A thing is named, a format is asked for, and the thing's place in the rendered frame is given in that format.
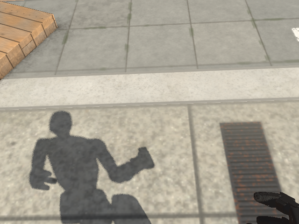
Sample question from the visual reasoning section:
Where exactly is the right robot hand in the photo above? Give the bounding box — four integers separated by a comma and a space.
247, 191, 299, 224

